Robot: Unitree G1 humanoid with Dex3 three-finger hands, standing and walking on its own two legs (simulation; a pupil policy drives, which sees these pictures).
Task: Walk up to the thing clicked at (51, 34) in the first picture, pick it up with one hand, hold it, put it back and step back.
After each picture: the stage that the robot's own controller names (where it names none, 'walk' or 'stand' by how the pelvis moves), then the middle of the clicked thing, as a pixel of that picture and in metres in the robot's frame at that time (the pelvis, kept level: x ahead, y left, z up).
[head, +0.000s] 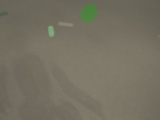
stand; (51, 31) +1.51 +0.37 -0.72
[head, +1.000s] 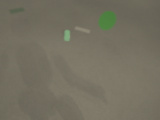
walk; (67, 35) +1.39 +0.14 -0.69
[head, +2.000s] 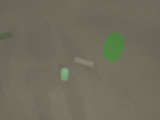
walk; (64, 74) +0.82 +0.11 -0.70
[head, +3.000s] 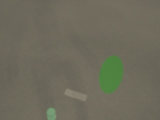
walk; (51, 114) +0.47 +0.17 -0.71
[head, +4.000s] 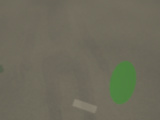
stand; out of the picture +0.35 +0.16 -0.70
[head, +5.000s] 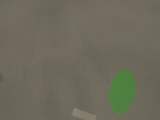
stand; out of the picture +0.33 +0.16 -0.72
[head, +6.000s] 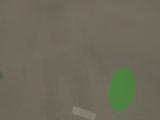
stand; out of the picture +0.33 +0.16 -0.73
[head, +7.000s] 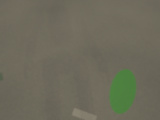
stand; out of the picture +0.31 +0.16 -0.73
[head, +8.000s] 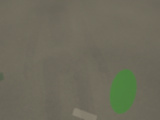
stand; out of the picture +0.31 +0.16 -0.73
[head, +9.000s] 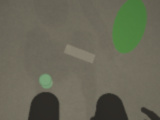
go down; (46, 81) +0.38 +0.16 -0.45
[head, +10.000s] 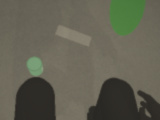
go down; (35, 66) +0.41 +0.18 -0.31
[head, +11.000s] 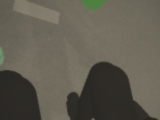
close in; out of the picture +0.40 +0.21 -0.24
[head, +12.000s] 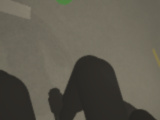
close; out of the picture +0.40 +0.23 -0.23
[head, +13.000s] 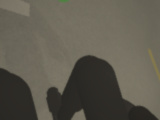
lift; out of the picture +0.38 +0.22 -0.23
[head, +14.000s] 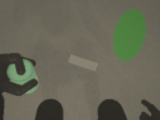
lift; (24, 77) +0.33 +0.19 -0.01
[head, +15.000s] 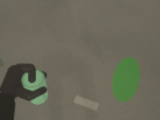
hold; (36, 87) +0.31 +0.16 +0.01
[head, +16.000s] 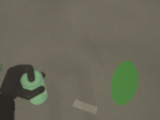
hold; (35, 88) +0.32 +0.17 +0.01
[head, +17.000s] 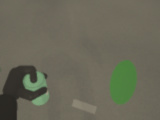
crouch; (37, 88) +0.32 +0.16 +0.00
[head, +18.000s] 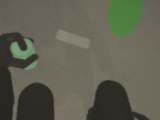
crouch; (25, 54) +0.42 +0.17 -0.10
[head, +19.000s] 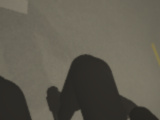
lower; out of the picture +0.42 +0.26 -0.23
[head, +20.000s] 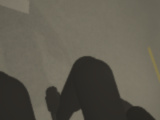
lower; out of the picture +0.41 +0.26 -0.24
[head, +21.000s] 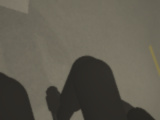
lower; out of the picture +0.41 +0.26 -0.23
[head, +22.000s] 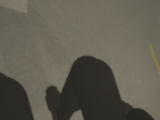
lower; out of the picture +0.41 +0.26 -0.23
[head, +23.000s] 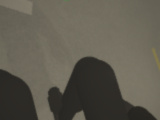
loosen; out of the picture +0.40 +0.24 -0.23
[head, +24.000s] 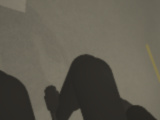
withdraw; out of the picture +0.39 +0.24 -0.23
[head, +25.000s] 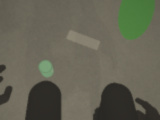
walk; (46, 69) +0.42 +0.17 -0.37
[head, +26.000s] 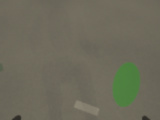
stand; out of the picture +0.34 +0.14 -0.66
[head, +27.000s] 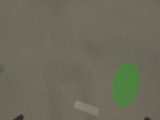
stand; out of the picture +0.35 +0.15 -0.67
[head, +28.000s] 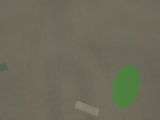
stand; out of the picture +0.35 +0.14 -0.70
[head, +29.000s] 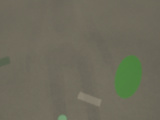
walk; out of the picture +0.37 +0.14 -0.72
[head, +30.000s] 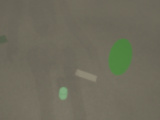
walk; (63, 93) +0.54 +0.07 -0.71
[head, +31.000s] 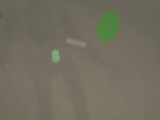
walk; (55, 56) +0.85 +0.20 -0.70
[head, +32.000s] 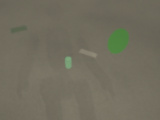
stand; (68, 62) +1.01 +0.14 -0.71
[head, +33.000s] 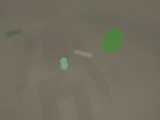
stand; (64, 63) +1.02 +0.16 -0.73
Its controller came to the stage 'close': yes
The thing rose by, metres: 0.71
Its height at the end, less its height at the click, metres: +0.00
